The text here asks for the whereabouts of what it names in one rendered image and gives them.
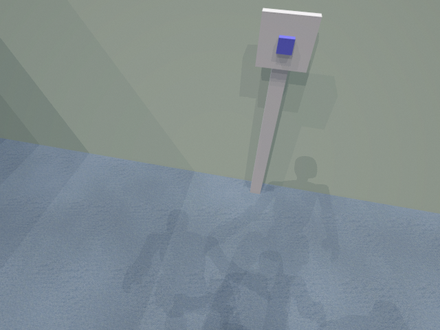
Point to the button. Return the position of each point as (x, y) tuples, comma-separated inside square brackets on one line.
[(285, 45)]

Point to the panel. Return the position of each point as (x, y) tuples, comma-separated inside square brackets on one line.
[(304, 26)]

